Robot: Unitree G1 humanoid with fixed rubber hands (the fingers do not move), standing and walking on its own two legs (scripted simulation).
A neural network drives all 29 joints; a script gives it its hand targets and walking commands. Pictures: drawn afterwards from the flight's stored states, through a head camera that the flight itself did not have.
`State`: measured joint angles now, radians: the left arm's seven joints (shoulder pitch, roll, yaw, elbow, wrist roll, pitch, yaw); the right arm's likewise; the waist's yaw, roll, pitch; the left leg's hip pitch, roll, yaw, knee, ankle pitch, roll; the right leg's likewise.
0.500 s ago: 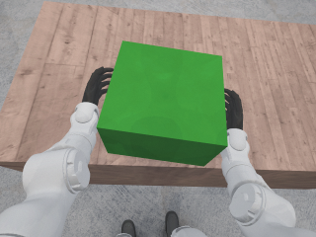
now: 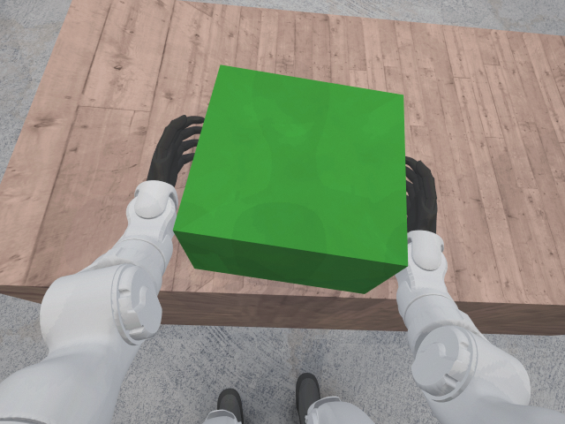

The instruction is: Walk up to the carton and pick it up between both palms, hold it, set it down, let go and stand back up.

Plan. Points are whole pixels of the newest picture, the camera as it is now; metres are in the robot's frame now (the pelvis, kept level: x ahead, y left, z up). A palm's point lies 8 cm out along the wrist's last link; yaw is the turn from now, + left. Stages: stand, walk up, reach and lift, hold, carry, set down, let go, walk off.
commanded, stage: set down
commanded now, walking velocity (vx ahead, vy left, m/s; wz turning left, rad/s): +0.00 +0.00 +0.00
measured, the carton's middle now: (295, 184) +0.45 -0.06 -0.04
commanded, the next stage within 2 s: none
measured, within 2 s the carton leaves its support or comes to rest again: neither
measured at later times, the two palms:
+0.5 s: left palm (168, 173) +0.47 +0.13 -0.02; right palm (424, 222) +0.36 -0.25 -0.04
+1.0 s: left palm (162, 153) +0.48 +0.12 +0.02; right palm (493, 228) +0.33 -0.32 +0.00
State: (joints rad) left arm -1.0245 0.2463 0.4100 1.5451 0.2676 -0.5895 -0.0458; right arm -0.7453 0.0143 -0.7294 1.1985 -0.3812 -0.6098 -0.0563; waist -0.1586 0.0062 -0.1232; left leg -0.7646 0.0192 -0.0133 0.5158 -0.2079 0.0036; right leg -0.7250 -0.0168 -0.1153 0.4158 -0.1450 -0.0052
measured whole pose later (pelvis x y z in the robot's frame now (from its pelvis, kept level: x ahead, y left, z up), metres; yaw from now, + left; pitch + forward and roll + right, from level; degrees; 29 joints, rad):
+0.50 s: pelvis -0.01 +0.00 -0.03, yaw -4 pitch +32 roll -2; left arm -1.10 0.32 -0.05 1.75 -0.17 -0.57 -0.02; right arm -0.90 -0.11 -0.16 1.53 0.16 -0.58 -0.13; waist -0.16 0.04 -0.29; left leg -1.02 0.03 -0.02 0.80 -0.32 -0.03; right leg -1.01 0.00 -0.07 0.69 -0.19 0.00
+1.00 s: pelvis -0.04 +0.01 -0.05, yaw -7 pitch +30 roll -2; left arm -1.12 0.42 -0.33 1.54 -0.50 -0.37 -0.07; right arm -0.89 -0.32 0.06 1.27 0.45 -0.30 -0.05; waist -0.16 0.06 -0.31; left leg -1.08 0.00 -0.05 0.92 -0.37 -0.01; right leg -1.10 0.01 -0.02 0.84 -0.27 0.01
